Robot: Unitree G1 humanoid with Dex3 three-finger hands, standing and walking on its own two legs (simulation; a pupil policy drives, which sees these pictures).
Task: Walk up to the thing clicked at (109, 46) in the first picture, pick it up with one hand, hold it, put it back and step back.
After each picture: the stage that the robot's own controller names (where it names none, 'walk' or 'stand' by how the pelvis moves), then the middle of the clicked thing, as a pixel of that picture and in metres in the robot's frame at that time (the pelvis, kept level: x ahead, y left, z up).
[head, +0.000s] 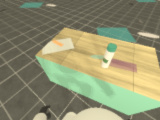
stand; (108, 56) +0.56 -0.15 -0.03
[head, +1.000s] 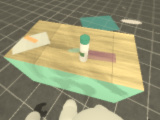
sink last; (84, 49) +0.54 +0.09 +0.00
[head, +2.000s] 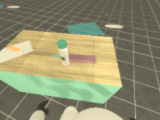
stand; (64, 54) +0.51 +0.24 +0.00
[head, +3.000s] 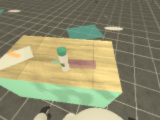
stand; (63, 60) +0.48 +0.24 -0.03
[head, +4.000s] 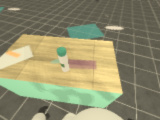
stand; (63, 60) +0.47 +0.23 -0.03
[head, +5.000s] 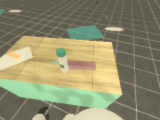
stand; (63, 61) +0.47 +0.24 -0.03
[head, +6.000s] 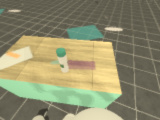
stand; (63, 61) +0.47 +0.24 -0.03
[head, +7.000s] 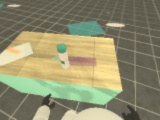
rise first; (63, 57) +0.49 +0.24 -0.03
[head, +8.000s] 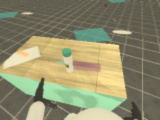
rise first; (68, 61) +0.48 +0.22 -0.03
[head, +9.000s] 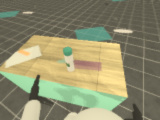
go down; (69, 60) +0.48 +0.22 -0.03
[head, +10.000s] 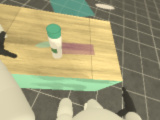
go down; (55, 44) +0.49 +0.20 +0.04
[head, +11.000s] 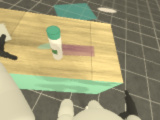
approach; (56, 45) +0.49 +0.21 +0.05
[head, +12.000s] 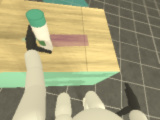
close in; (42, 35) +0.52 +0.22 +0.09
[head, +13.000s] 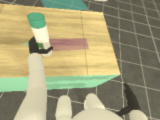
lift; (42, 38) +0.51 +0.23 +0.08
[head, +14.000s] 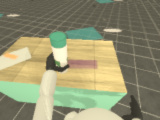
lift; (60, 56) +0.34 +0.17 +0.20
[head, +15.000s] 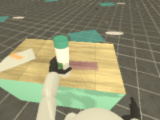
hold; (63, 58) +0.33 +0.17 +0.18
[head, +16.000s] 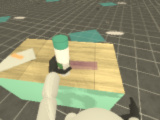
hold; (62, 58) +0.33 +0.17 +0.19
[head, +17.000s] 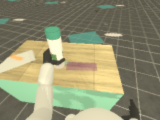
crouch; (56, 50) +0.37 +0.21 +0.22
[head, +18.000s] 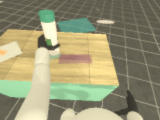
lower; (51, 35) +0.49 +0.22 +0.20
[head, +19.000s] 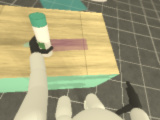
lower; (43, 38) +0.52 +0.22 +0.08
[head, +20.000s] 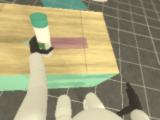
lower; (43, 38) +0.51 +0.22 +0.08
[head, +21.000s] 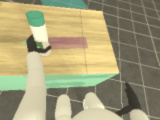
lower; (41, 37) +0.51 +0.23 +0.08
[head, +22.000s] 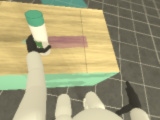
lower; (40, 37) +0.51 +0.23 +0.09
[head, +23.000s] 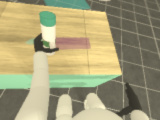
open; (49, 37) +0.52 +0.20 +0.08
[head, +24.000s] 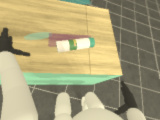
sink last; (75, 44) +0.52 +0.05 -0.01
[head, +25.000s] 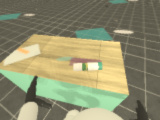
sink last; (87, 66) +0.49 +0.06 -0.07
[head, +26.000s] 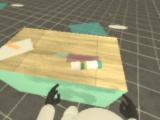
stand; (86, 65) +0.47 +0.04 -0.06
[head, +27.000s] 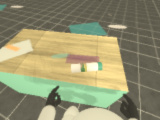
stand; (86, 67) +0.45 +0.04 -0.05
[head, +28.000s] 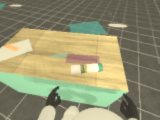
stand; (86, 68) +0.43 +0.04 -0.05
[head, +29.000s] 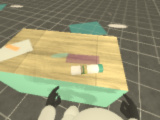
stand; (86, 69) +0.43 +0.04 -0.05
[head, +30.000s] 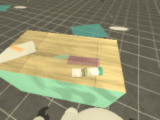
stand; (86, 72) +0.42 +0.04 -0.09
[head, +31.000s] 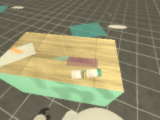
walk; (86, 73) +0.41 +0.04 -0.12
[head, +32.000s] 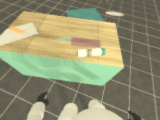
walk; (91, 52) +0.58 -0.01 -0.10
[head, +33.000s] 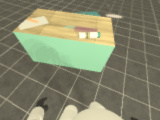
walk; (89, 35) +0.90 +0.03 -0.10
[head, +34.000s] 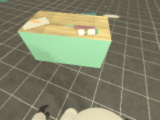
stand; (87, 32) +1.01 +0.07 -0.11
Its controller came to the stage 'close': yes
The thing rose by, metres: 0.23
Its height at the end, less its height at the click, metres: -0.09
